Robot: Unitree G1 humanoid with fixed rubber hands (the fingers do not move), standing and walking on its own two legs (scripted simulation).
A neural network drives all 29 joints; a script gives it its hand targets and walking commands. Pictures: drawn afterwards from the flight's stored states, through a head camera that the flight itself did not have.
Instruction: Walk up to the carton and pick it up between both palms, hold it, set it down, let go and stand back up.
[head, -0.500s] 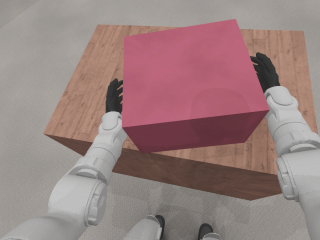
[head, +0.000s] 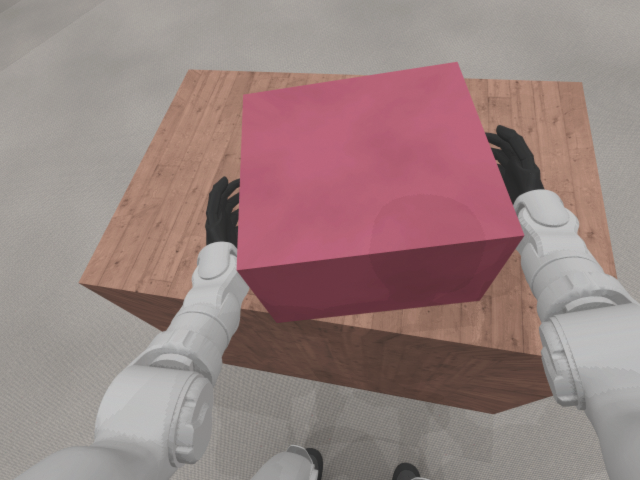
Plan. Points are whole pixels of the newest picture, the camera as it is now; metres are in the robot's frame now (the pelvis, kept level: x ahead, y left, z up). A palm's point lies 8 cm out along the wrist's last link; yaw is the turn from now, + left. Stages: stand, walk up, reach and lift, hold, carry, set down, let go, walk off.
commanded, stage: reach and lift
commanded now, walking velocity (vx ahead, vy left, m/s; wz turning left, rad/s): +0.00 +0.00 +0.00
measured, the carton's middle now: (362, 198) +0.47 +0.07 +0.00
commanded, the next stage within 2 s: none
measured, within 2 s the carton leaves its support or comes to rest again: leaves its support in 0.32 s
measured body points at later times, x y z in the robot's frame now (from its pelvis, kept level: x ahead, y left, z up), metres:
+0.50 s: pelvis +0.00 +0.00 +0.00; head +0.08 -0.04 +0.44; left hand +0.37 +0.23 +0.02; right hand +0.50 -0.13 +0.05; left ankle +0.00 +0.14 -0.70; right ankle +0.03 -0.11 -0.70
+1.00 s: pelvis -0.02 +0.00 +0.01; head +0.01 -0.03 +0.46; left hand +0.35 +0.23 +0.07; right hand +0.47 -0.14 +0.11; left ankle +0.00 +0.14 -0.70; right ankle +0.03 -0.11 -0.70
